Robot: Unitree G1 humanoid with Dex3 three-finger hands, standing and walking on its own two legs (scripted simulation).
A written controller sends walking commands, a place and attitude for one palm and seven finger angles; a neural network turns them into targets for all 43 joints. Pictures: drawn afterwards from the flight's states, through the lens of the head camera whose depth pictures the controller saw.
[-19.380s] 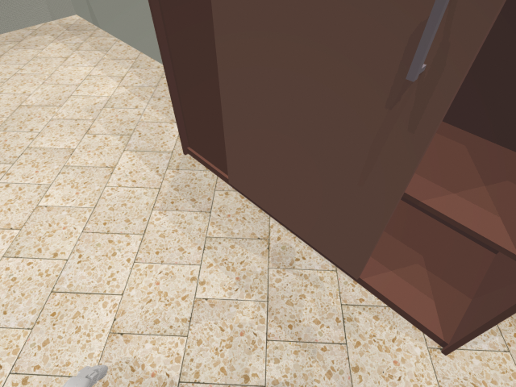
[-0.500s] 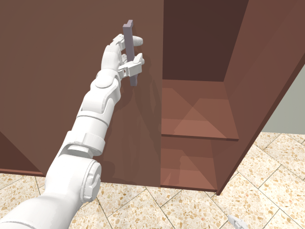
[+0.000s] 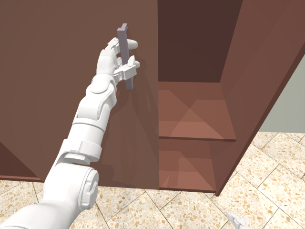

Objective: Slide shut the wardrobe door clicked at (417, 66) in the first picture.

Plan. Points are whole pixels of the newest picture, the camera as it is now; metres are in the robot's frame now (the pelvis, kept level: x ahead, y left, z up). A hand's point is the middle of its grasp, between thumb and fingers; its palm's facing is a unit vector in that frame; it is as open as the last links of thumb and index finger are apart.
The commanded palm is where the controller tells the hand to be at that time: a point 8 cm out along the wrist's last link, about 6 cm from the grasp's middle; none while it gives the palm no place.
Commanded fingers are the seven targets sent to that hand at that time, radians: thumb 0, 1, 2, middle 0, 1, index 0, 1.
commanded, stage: grip the handle and tug to test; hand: left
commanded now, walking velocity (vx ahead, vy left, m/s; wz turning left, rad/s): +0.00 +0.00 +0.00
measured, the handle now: (127, 58) +0.50 +0.08 +0.23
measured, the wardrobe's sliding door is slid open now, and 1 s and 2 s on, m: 0.37 0.37 0.32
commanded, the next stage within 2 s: tug the door sideways, standing still in 0.24 s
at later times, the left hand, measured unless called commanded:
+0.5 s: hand (133, 68) +0.44 +0.06 +0.23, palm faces -0.05 -1.00 -0.04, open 5.8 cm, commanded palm +0.42 +0.10 +0.23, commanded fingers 0.00 0.90 0.90 -0.45 -1.40 -0.45 -1.40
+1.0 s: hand (134, 68) +0.44 +0.06 +0.23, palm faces +0.00 -0.99 -0.11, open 5.9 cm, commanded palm +0.43 +0.09 +0.23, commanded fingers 0.00 0.90 0.90 -0.45 -1.40 -0.45 -1.40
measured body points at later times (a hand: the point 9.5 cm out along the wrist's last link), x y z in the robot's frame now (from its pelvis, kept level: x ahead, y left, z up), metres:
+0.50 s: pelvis +0.04 -0.01 +0.00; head +0.04 -0.03 +0.45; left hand +0.43 +0.11 +0.23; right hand +0.23 -0.23 -0.10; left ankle -0.05 +0.09 -0.74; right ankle +0.00 -0.09 -0.75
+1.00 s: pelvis +0.02 +0.00 -0.01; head +0.03 -0.02 +0.44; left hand +0.44 +0.11 +0.24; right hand +0.19 -0.20 -0.13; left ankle -0.05 +0.09 -0.75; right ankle +0.00 -0.10 -0.75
